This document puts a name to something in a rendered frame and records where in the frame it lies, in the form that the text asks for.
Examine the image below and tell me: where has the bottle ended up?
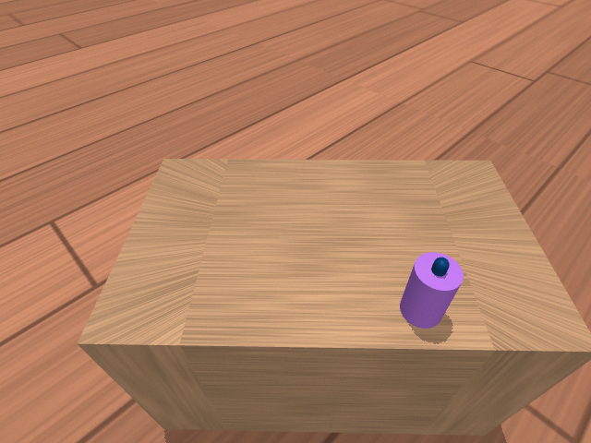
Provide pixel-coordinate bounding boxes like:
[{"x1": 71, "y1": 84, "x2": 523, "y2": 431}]
[{"x1": 400, "y1": 252, "x2": 464, "y2": 329}]

